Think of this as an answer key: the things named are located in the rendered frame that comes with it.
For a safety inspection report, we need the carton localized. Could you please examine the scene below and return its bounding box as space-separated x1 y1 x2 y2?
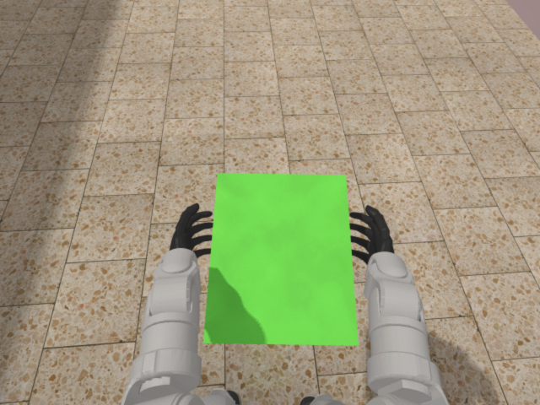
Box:
203 173 359 346

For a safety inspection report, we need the robot right forearm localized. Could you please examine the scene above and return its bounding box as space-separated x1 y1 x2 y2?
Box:
364 251 449 405

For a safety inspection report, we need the robot left shin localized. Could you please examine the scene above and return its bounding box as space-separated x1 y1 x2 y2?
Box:
210 388 234 401

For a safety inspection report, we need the left robot hand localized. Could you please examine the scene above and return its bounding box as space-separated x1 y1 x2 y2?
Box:
170 203 213 258

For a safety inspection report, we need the right robot hand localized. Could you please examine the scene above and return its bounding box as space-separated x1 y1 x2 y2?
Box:
349 205 395 265

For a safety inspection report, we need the robot left forearm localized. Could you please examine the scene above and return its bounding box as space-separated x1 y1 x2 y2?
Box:
121 248 202 405

